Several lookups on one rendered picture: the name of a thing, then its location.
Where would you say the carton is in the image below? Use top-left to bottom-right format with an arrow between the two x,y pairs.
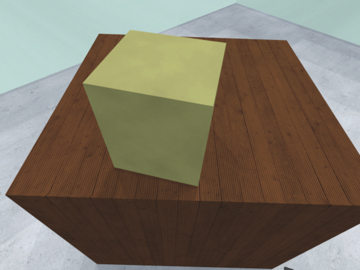
83,30 -> 226,186

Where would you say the pedestal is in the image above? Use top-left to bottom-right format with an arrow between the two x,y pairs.
5,34 -> 360,269

